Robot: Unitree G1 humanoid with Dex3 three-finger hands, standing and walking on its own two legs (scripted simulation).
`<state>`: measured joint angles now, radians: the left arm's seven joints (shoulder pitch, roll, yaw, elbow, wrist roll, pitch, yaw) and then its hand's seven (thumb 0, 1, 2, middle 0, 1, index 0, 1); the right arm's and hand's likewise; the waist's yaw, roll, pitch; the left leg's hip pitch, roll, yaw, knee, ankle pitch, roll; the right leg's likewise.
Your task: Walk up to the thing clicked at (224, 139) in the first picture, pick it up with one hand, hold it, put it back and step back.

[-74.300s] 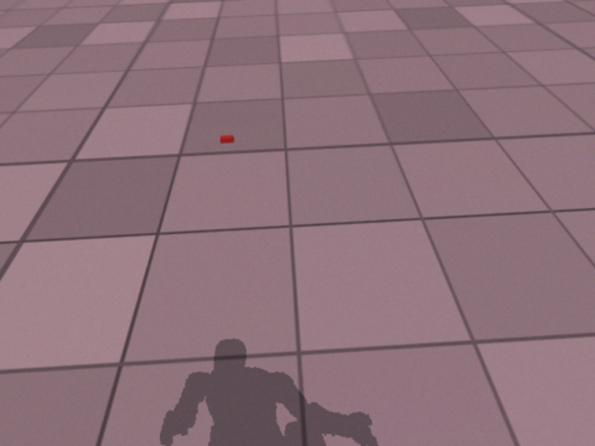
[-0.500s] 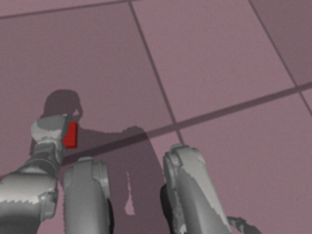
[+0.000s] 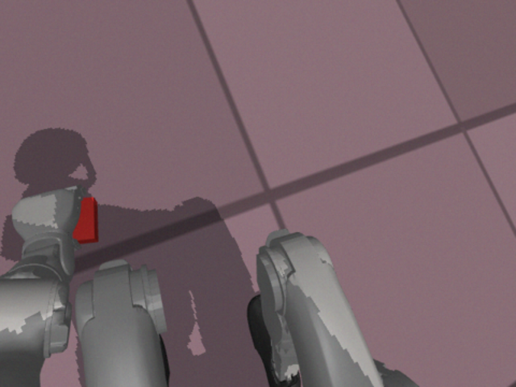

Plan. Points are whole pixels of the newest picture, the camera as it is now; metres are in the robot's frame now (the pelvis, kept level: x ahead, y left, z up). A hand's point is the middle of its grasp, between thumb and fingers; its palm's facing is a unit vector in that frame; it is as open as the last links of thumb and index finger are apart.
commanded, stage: rest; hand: left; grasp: from above
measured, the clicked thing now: (85, 220) +0.41 +0.23 -0.27
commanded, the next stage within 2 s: open in 0.66 s
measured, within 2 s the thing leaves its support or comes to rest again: rests again in 0.42 s
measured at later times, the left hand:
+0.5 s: hand (68, 232) +0.39 +0.25 -0.24, palm faces -0.45 -0.13 -0.89, open 9.7 cm
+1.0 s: hand (69, 233) +0.39 +0.26 -0.25, palm faces -0.43 -0.13 -0.89, open 9.8 cm
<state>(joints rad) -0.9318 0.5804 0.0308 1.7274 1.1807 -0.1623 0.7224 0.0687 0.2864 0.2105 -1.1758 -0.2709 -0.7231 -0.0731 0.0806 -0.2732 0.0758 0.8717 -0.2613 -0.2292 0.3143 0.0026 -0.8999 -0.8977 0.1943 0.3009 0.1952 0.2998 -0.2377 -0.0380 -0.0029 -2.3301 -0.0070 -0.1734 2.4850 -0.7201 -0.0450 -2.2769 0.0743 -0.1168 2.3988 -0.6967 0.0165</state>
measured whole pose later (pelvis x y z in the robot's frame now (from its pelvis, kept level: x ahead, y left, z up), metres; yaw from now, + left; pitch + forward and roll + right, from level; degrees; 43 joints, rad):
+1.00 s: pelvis -0.01 +0.01 +0.00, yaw -4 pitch +28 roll -12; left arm -0.96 0.68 -0.02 1.80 1.14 -0.14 0.83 0.04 0.23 0.21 -0.85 -0.40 -0.69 -0.29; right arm 0.04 -0.33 0.17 0.86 -0.28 -0.41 0.45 0.00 -0.91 -0.90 0.19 0.30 0.19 0.30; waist -0.29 -0.10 0.10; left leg -2.30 -0.01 -0.26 2.50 -0.71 -0.05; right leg -2.21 0.09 -0.18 2.35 -0.67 0.03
